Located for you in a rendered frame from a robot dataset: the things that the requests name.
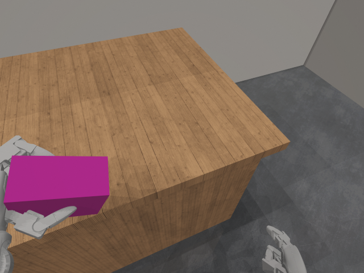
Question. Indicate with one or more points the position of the table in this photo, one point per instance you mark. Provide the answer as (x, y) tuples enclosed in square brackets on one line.
[(182, 141)]

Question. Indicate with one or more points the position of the robot right hand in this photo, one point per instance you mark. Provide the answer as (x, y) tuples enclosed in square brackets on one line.
[(288, 260)]

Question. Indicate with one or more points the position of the robot left forearm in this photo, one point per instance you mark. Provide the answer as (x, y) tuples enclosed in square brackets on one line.
[(6, 258)]

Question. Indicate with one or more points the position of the robot left hand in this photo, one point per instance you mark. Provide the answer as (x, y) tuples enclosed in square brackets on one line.
[(30, 223)]

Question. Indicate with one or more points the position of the sponge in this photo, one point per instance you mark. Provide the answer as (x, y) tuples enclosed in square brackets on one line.
[(45, 184)]

